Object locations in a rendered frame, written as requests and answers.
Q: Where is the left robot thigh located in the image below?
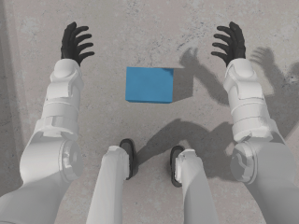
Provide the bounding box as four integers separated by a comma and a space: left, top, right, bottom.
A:
86, 151, 130, 224

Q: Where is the left robot forearm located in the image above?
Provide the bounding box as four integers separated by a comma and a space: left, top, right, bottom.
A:
20, 59, 84, 180

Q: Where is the left robot hand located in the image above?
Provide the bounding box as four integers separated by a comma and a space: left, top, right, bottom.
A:
61, 22, 95, 67

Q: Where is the right robot forearm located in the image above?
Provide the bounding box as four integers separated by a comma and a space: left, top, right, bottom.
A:
223, 58, 297, 178

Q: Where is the robot left shin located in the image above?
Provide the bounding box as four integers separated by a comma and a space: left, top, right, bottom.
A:
101, 146, 127, 163

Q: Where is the carton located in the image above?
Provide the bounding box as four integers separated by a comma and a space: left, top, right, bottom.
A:
125, 66, 174, 104

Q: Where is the right robot hand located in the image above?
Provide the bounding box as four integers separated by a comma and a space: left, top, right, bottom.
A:
211, 21, 246, 67

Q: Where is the right robot upper arm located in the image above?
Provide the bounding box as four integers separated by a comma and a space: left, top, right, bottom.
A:
230, 140, 299, 224

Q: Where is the left robot upper arm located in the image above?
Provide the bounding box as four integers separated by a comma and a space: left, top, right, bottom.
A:
0, 139, 84, 224

